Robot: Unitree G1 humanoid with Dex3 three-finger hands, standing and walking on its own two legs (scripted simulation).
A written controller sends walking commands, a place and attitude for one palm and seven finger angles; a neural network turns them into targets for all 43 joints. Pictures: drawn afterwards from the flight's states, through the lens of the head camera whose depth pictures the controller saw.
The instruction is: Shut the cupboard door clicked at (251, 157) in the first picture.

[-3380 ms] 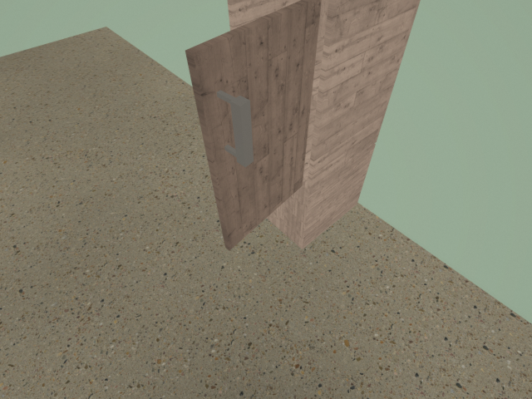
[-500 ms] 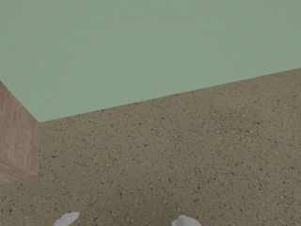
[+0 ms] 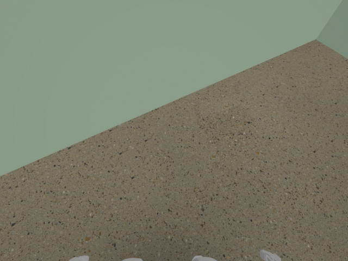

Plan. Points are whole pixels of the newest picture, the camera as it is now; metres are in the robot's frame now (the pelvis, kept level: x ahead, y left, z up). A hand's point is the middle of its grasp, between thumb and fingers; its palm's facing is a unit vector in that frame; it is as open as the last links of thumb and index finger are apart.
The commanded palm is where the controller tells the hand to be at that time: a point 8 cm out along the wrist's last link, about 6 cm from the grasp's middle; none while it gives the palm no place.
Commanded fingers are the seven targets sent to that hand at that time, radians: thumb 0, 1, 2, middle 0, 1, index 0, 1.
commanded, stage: walk around to get in front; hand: left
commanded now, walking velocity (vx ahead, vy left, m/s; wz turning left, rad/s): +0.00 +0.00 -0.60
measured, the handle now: out of the picture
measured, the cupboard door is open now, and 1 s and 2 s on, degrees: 96 96 96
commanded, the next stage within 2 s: walk to a spot facing it in 1.82 s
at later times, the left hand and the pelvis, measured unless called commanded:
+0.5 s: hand (131, 235) +0.19 +0.12 -0.15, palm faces -0.31 -0.92 -0.26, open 7.4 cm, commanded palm none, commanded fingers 0.00 0.90 0.90 -0.20 -0.30 -0.20 -0.30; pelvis +0.03 -0.04 +0.00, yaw -18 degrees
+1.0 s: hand (191, 181) +0.35 -0.04 -0.15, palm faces -0.66 -0.73 -0.17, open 7.4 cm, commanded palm none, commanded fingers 0.00 0.90 0.90 -0.20 -0.30 -0.20 -0.30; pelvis +0.13 -0.10 +0.00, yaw -38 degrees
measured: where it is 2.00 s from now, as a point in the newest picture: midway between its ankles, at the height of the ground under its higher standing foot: (248, 217)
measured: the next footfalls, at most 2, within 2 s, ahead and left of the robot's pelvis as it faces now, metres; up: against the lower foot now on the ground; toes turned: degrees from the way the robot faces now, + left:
right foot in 0.32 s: +0.03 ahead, -0.15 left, +0.00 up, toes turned -17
left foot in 0.64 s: +0.14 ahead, +0.06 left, +0.00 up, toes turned -19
